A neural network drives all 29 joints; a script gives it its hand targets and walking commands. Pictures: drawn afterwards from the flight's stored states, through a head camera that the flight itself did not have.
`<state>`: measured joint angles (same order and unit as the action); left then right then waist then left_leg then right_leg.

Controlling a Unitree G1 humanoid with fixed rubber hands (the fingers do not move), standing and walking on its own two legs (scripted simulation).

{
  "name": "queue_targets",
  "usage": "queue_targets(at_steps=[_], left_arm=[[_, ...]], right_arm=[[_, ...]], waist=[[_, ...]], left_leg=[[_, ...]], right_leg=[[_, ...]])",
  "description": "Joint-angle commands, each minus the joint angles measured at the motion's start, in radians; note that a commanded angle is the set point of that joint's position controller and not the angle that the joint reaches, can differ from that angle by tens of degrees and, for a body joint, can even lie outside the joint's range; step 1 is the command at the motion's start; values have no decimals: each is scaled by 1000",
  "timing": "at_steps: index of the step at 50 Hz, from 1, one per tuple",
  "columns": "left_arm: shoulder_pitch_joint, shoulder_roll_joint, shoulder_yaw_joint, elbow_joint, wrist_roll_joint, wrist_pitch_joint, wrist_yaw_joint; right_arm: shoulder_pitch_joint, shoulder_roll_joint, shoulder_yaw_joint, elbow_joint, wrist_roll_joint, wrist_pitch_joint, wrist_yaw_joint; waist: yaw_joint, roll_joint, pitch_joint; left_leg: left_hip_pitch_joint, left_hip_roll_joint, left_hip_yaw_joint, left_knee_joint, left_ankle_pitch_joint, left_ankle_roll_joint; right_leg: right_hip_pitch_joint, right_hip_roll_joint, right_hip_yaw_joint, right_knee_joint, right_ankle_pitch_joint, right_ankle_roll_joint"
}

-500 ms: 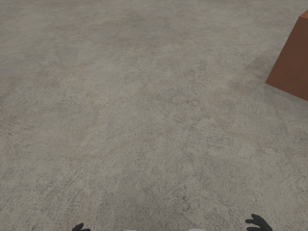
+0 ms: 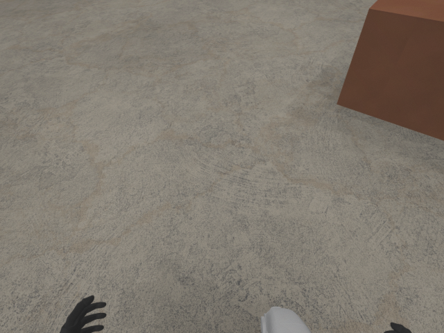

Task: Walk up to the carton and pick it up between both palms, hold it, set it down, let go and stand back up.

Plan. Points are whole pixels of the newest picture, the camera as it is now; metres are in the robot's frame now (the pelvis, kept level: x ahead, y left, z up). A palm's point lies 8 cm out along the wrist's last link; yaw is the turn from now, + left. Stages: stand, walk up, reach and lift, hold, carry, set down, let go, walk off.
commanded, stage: walk up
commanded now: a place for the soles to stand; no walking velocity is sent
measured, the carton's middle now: out of the picture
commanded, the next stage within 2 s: none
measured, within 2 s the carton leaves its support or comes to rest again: neither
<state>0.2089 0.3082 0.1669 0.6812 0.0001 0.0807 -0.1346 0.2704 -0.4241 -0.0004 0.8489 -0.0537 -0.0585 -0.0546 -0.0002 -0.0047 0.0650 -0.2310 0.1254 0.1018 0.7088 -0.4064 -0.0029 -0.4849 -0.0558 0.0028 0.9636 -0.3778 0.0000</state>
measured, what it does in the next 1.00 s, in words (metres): walks ahead, turning right: right foot, then left foot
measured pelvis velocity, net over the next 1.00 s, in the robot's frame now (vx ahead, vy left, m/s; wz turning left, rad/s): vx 0.33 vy -0.22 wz -0.29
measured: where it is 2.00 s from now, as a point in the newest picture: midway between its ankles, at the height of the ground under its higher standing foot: (309, 241)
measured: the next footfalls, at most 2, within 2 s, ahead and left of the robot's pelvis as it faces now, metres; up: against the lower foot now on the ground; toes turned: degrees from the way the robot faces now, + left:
right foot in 0.08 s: +0.12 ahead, -0.15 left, +0.00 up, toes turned -5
left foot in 0.62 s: +0.37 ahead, -0.07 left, +0.00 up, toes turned -2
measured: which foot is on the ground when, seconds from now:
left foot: down 0.00-0.08, up 0.10-0.60, down 0.62-1.00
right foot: up 0.00-0.06, down 0.08-0.64, up 0.66-1.00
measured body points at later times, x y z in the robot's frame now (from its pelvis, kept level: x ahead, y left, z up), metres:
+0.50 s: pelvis +0.14 -0.13 +0.00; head +0.14 -0.16 +0.45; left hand +0.25 +0.16 -0.10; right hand +0.21 -0.47 -0.12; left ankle +0.25 -0.03 -0.66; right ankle +0.07 -0.15 -0.71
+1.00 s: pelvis +0.33 -0.22 -0.01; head +0.33 -0.24 +0.44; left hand +0.51 +0.02 -0.10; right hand +0.30 -0.56 -0.12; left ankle +0.33 -0.07 -0.71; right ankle +0.41 -0.40 -0.69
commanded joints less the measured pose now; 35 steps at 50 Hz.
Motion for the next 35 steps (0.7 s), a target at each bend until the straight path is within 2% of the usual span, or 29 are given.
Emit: queue_targets(at_steps=[1,2,3,4,5,6,7,9,10,11,12,13,16,17,19,20,21,23,25,26,27,28,29,30,31,32,33,34,35], left_arm=[[199,246,23,-90,27,-41,2],[318,321,43,-20,30,-52,20],[222,394,50,-37,30,-44,38],[198,401,57,-93,21,-38,46],[162,434,62,-108,12,-39,57],[138,418,60,-110,16,-50,65],[141,395,52,-98,21,-58,78],[103,353,25,-95,20,-53,90],[99,329,5,-86,26,-52,92],[101,327,4,-97,30,-43,98],[118,325,-2,-117,37,-49,102],[134,324,4,-107,36,-52,107],[169,320,-3,-112,27,-54,114],[157,298,-18,-108,29,-50,109],[201,308,-10,-100,26,-55,115],[185,326,-8,-104,26,-54,114],[209,300,-17,-106,30,-52,111],[204,295,-26,-91,24,-54,109],[199,305,-27,-92,33,-52,110],[222,302,-28,-94,32,-49,113],[173,300,-30,-99,34,-50,110],[54,284,-29,-138,28,-43,115],[-11,255,-53,-180,25,-53,109],[-36,208,-58,-181,11,-58,110],[107,193,-69,-146,51,-59,121],[86,249,-51,-162,74,-42,126],[64,294,-38,-175,67,-44,111],[38,296,-42,-162,58,-41,94],[26,269,-44,-171,57,-47,79]], right_arm=[[-203,-282,-143,-192,-37,-11,0],[-184,-211,-114,-197,-27,2,15],[-174,-141,-99,-241,-9,12,14],[-164,-185,-106,-245,-3,11,12],[-146,-227,-123,-223,6,-3,16],[-142,-222,-123,-228,12,-11,12],[-129,-253,-121,-194,18,-14,19],[-23,-249,-116,-126,29,-8,26],[2,-235,-115,-119,27,-3,27],[30,-226,-113,-98,24,3,27],[-16,-226,-112,-123,25,11,27],[-82,-225,-107,-140,21,12,26],[-128,-209,-106,-149,19,19,28],[-133,-213,-106,-153,22,24,26],[-142,-214,-99,-150,27,26,24],[-150,-230,-108,-154,25,29,22],[-218,-205,-95,-186,16,21,23],[-212,-197,-96,-176,22,24,16],[-226,-199,-100,-183,24,17,9],[-170,-185,-94,-181,23,11,2],[-114,-206,-103,-160,31,9,-4],[26,-215,-115,-122,26,5,-17],[226,-224,-116,-78,16,13,-33],[430,-309,-150,-26,16,15,-46],[339,-339,-142,-68,15,22,-62],[259,-297,-138,-106,13,25,-75],[219,-275,-127,-132,10,18,-81],[136,-255,-123,-164,-10,3,-75],[125,-236,-124,-175,-17,-8,-73]], waist=[[169,62,-82],[212,-264,-68],[159,-454,36],[125,-344,80],[108,-237,87],[82,-243,80],[76,-172,43],[54,-217,-13],[48,-277,-36],[54,-249,-78],[62,-195,-61],[83,-144,-36],[82,-98,49],[69,-103,60],[89,-94,86],[91,-101,93],[97,-53,123],[98,-55,142],[92,-56,172],[71,-123,134],[31,-134,134],[-59,-92,110],[-146,-142,-15],[-274,69,-176],[-194,232,-353],[-142,73,-307],[-132,-3,-236],[-108,-67,-175],[-110,-37,-157]], left_leg=[[-267,147,59,-52,-265,114],[-441,-14,134,387,-255,61],[-657,-129,39,578,-320,14],[-652,-113,-75,565,-245,4],[-629,-93,-85,548,-186,-9],[-619,-93,-132,550,-190,8],[-588,-66,-157,515,-110,23],[-541,-50,-132,476,-59,31],[-533,-54,-123,483,-50,44],[-499,-46,-108,469,0,42],[-521,-52,-138,451,4,24],[-545,-49,-135,441,20,16],[-548,-34,-99,387,96,17],[-500,-49,-107,366,88,17],[-545,-64,-130,330,81,26],[-538,-75,-112,305,71,21],[-497,-93,-108,279,71,28],[-482,-111,-98,188,56,28],[-430,-125,-109,118,26,32],[-373,-126,-125,85,24,69],[-240,-142,-111,11,8,74],[34,-195,-34,-113,-14,99],[362,-165,-62,-217,179,127],[676,89,-277,-339,309,277],[690,433,-737,-226,333,399],[633,444,-794,-283,129,430],[521,421,-668,-317,26,393],[366,391,-531,-332,121,372],[273,337,-411,-310,194,319]], right_leg=[[406,-14,-24,-317,-16,-63],[522,14,134,-492,-195,-101],[439,-87,523,-667,-277,-96],[347,-180,754,-831,-376,-148],[339,-208,783,-862,-344,-162],[345,-188,830,-858,-239,-155],[382,-152,710,-777,-166,-119],[442,-50,481,-708,107,10],[457,-46,448,-687,215,26],[461,-50,419,-696,141,41],[481,-78,472,-708,66,22],[501,-117,537,-739,44,45],[415,-86,438,-737,193,46],[360,-62,444,-753,209,54],[447,-69,477,-742,200,73],[414,-63,486,-750,185,65],[346,-63,485,-755,193,36],[371,-40,449,-745,209,49],[336,-36,460,-705,390,67],[339,-25,441,-644,562,111],[250,-17,415,-595,647,149],[90,36,302,-469,921,210],[-51,95,229,-280,1022,251],[-231,256,63,271,768,352],[-313,223,179,624,-273,236],[-377,126,237,743,-263,165],[-352,85,257,741,-185,113],[-292,74,226,711,-154,99],[-242,37,213,666,-126,74]])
